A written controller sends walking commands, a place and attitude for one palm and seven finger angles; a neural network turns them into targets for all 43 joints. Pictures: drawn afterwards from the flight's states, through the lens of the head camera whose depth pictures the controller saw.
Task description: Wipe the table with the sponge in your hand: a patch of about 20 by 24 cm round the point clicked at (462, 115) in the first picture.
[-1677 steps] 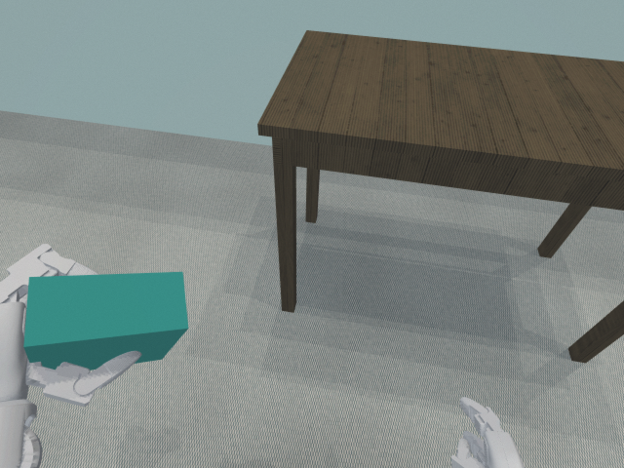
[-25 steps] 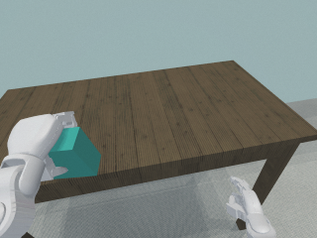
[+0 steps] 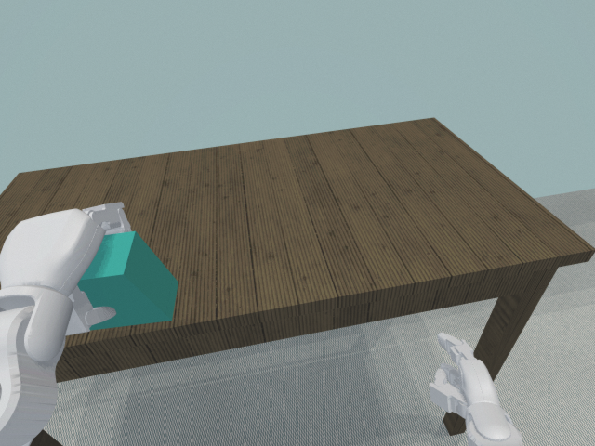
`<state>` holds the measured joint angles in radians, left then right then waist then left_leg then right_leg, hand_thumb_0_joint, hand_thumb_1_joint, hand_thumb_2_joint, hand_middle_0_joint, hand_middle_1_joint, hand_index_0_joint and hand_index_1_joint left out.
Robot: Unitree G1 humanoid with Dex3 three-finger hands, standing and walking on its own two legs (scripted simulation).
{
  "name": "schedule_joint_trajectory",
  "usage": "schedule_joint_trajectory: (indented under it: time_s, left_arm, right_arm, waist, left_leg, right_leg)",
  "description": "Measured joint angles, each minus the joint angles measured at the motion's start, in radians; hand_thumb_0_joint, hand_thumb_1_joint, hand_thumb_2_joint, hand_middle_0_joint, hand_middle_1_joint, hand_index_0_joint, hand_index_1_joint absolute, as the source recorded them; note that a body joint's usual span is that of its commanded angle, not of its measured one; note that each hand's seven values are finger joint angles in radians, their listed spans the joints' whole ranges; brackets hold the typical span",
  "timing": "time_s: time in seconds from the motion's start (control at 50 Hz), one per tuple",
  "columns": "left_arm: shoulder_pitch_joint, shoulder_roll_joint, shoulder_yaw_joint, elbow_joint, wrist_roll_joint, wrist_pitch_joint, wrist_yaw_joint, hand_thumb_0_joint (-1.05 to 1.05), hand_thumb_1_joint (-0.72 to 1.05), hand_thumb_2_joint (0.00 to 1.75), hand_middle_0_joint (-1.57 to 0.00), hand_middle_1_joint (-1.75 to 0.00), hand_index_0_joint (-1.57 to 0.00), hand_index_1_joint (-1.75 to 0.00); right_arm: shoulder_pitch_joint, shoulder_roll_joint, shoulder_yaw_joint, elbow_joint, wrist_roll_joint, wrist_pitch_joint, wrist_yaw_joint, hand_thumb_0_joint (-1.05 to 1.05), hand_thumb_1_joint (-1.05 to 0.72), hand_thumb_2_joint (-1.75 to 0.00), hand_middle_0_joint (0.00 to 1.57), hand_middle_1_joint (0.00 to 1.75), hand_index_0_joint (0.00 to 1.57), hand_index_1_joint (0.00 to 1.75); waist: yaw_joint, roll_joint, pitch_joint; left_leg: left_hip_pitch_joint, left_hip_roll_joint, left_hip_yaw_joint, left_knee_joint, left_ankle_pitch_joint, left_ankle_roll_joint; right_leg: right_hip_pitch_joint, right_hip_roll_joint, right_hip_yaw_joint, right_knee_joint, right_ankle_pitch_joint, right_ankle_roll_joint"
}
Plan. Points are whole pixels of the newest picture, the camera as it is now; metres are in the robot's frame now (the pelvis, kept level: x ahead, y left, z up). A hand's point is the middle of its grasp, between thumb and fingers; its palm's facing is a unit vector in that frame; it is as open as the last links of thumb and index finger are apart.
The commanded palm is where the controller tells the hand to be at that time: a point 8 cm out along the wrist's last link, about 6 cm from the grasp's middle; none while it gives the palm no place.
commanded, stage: step back with the hand held close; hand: left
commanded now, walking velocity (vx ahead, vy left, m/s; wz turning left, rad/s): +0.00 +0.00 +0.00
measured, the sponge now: (111, 293) +0.21 +0.29 +0.15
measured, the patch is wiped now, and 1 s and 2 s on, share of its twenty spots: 1.00 1.00 1.00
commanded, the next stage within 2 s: stop stepping back and stand still in 1.34 s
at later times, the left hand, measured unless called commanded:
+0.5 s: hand (124, 212) +0.24 +0.25 +0.25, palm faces +0.43 -0.76 -0.48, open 9.7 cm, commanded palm +0.16 +0.29 +0.26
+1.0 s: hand (12, 289) +0.12 +0.27 +0.26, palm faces +0.60 -0.75 -0.26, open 9.7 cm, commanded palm +0.07 +0.29 +0.26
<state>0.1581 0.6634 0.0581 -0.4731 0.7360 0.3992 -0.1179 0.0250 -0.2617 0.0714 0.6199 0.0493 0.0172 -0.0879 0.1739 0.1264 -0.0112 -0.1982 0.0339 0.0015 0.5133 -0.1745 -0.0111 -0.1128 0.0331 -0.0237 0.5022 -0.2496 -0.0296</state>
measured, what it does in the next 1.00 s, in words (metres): steps on the spot: left foot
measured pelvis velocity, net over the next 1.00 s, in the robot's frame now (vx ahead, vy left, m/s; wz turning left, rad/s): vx -0.09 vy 0.01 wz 0.03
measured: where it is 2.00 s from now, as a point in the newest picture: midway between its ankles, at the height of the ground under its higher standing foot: outside the picture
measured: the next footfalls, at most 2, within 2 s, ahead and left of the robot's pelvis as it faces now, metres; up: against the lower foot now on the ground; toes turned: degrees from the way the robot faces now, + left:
left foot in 0.28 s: +0.04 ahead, +0.11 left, +0.00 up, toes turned -1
left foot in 1.12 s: -0.03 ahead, +0.14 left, +0.00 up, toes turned +6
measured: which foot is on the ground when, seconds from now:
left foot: down 0.00-0.16, up 0.18-0.26, down 0.28-1.00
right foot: down 0.00-1.00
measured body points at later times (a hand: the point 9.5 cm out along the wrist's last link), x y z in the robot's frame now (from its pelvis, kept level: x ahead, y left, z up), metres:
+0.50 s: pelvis +0.00 +0.02 +0.00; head +0.03 +0.02 +0.44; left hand +0.21 +0.29 +0.28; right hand +0.12 -0.23 -0.10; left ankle +0.00 +0.11 -0.73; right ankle +0.02 -0.10 -0.73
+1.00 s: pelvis -0.09 +0.01 -0.02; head -0.10 +0.01 +0.43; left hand +0.08 +0.30 +0.27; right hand +0.11 -0.22 -0.09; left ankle +0.00 +0.11 -0.73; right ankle +0.02 -0.10 -0.73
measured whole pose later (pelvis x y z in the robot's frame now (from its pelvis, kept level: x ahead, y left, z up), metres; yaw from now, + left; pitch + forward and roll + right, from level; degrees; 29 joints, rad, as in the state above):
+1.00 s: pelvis -0.09 +0.01 -0.02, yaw +2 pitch -1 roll -2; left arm 0.18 0.42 0.50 -0.56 -0.05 -0.17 0.16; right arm 0.19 -0.23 0.02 0.58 0.04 -0.08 -0.06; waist 0.03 0.02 -0.03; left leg -0.49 0.00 -0.01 0.81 -0.42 0.02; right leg -0.46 0.01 -0.06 0.66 -0.18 -0.02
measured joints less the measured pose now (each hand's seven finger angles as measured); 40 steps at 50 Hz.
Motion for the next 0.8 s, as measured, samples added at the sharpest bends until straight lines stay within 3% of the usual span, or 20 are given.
schedule_joint_trajectory:
  time_s: [0.14,0.18,0.2,0.24,0.28,0.3,0.34,0.46,0.54,0.62,0.72,0.8]
  left_arm:
    - [0.006,-0.038,0.020,0.017,-0.015,0.017,-0.011,-0.01,-0.50,1.09,-0.74,-1.36,-0.78,-1.37]
    - [0.028,-0.090,0.110,0.022,-0.357,-0.088,0.024,-0.01,-0.50,1.09,-0.74,-1.36,-0.78,-1.37]
    - [0.048,-0.111,0.143,0.023,-0.480,-0.157,0.050,-0.01,-0.50,1.09,-0.74,-1.36,-0.78,-1.37]
    - [0.098,-0.146,0.185,-0.011,-0.636,-0.254,0.096,-0.01,-0.50,1.09,-0.75,-1.36,-0.78,-1.37]
    - [0.138,-0.171,0.215,-0.081,-0.724,-0.320,0.133,-0.01,-0.50,1.09,-0.75,-1.36,-0.78,-1.37]
    - [0.146,-0.179,0.229,-0.120,-0.753,-0.353,0.151,-0.01,-0.50,1.09,-0.75,-1.36,-0.78,-1.37]
    - [0.141,-0.189,0.266,-0.176,-0.784,-0.408,0.180,-0.01,-0.51,1.09,-0.75,-1.36,-0.79,-1.37]
    - [0.158,-0.143,0.445,-0.228,-0.798,-0.505,0.227,-0.01,-0.51,1.09,-0.75,-1.36,-0.79,-1.37]
    - [0.178,-0.135,0.485,-0.194,-0.804,-0.533,0.235,-0.01,-0.51,1.09,-0.75,-1.36,-0.79,-1.38]
    - [0.249,-0.137,0.482,-0.200,-0.809,-0.547,0.239,-0.01,-0.51,1.09,-0.75,-1.36,-0.78,-1.38]
    - [0.341,-0.145,0.452,-0.264,-0.809,-0.562,0.239,-0.01,-0.51,1.09,-0.75,-1.36,-0.79,-1.38]
    - [0.329,-0.135,0.458,-0.305,-0.802,-0.581,0.247,-0.01,-0.51,1.10,-0.75,-1.36,-0.79,-1.38]
  right_arm:
    - [0.003,0.000,0.004,-0.010,0.005,-0.001,0.000,0.01,-0.90,-0.90,0.20,0.30,0.20,0.30]
    - [0.038,0.002,0.006,-0.071,0.003,-0.005,0.001,0.01,-0.90,-0.90,0.20,0.30,0.20,0.30]
    - [0.057,0.009,0.013,-0.091,-0.006,-0.018,0.003,0.01,-0.90,-0.90,0.20,0.30,0.20,0.30]
    - [0.096,0.030,0.026,-0.110,-0.017,-0.030,0.012,0.01,-0.90,-0.90,0.20,0.30,0.20,0.30]
    - [0.138,0.039,0.037,-0.119,-0.026,-0.033,0.016,0.01,-0.90,-0.90,0.20,0.30,0.20,0.30]
    - [0.157,0.033,0.037,-0.123,-0.032,-0.036,0.016,0.01,-0.90,-0.90,0.20,0.30,0.20,0.30]
    - [0.177,0.036,0.023,-0.102,-0.039,-0.037,0.017,0.01,-0.90,-0.90,0.20,0.30,0.20,0.30]
    - [0.241,0.025,-0.029,-0.047,-0.049,-0.036,0.045,0.01,-0.90,-0.90,0.20,0.30,0.20,0.30]
    - [0.243,0.022,-0.042,-0.004,-0.033,-0.028,0.054,0.01,-0.90,-0.90,0.20,0.30,0.20,0.30]
    - [0.215,0.039,-0.050,-0.008,-0.017,-0.026,0.055,0.01,-0.90,-0.90,0.20,0.30,0.20,0.30]
    - [0.169,0.053,-0.058,-0.027,-0.023,-0.045,0.046,0.01,-0.90,-0.90,0.20,0.30,0.20,0.30]
    - [0.156,0.048,-0.061,-0.045,-0.031,-0.072,0.034,0.01,-0.90,-0.90,0.20,0.30,0.20,0.30]
  waist:
    - [-0.017,0.005,-0.010]
    - [-0.034,-0.003,-0.022]
    - [-0.042,-0.018,-0.030]
    - [-0.063,-0.064,-0.045]
    - [-0.098,-0.103,-0.054]
    - [-0.120,-0.106,-0.056]
    - [-0.151,-0.140,-0.029]
    - [-0.184,-0.141,0.028]
    - [-0.208,-0.095,0.043]
    - [-0.229,-0.098,0.047]
    - [-0.227,-0.129,0.042]
    - [-0.194,-0.144,0.029]
  left_leg:
    - [-0.011,-0.004,0.001,-0.009,0.007,0.002]
    - [-0.067,-0.011,-0.020,0.054,-0.090,0.018]
    - [-0.098,-0.016,-0.029,0.105,-0.136,0.025]
    - [-0.128,-0.027,-0.030,0.197,-0.158,0.029]
    - [-0.102,-0.025,-0.024,0.178,-0.132,0.031]
    - [-0.086,-0.016,-0.036,0.136,-0.184,0.032]
    - [-0.106,-0.032,-0.035,0.140,-0.215,0.034]
    - [-0.124,-0.052,-0.001,0.113,-0.157,0.046]
    - [-0.141,-0.041,-0.018,0.095,-0.133,0.042]
    - [-0.185,-0.042,-0.019,0.118,-0.124,0.036]
    - [-0.227,-0.050,-0.011,0.153,-0.115,0.037]
    - [-0.250,-0.054,-0.012,0.174,-0.101,0.040]
  right_leg:
    - [-0.014,-0.004,0.001,-0.002,0.004,0.004]
    - [-0.040,-0.003,-0.013,-0.005,0.005,0.005]
    - [-0.063,-0.001,-0.014,-0.001,0.005,0.004]
    - [-0.107,0.004,-0.006,0.011,0.004,0.000]
    - [-0.147,0.012,-0.007,0.035,-0.006,0.002]
    - [-0.172,0.021,-0.017,0.056,-0.016,0.004]
    - [-0.202,0.005,-0.016,0.087,-0.022,0.011]
    - [-0.225,-0.013,0.014,0.072,-0.015,0.024]
    - [-0.219,-0.002,-0.003,0.010,0.030,0.025]
    - [-0.266,-0.004,-0.005,0.041,0.034,0.019]
    - [-0.319,-0.012,0.000,0.099,0.033,0.019]
    - [-0.343,-0.017,-0.002,0.123,0.044,0.021]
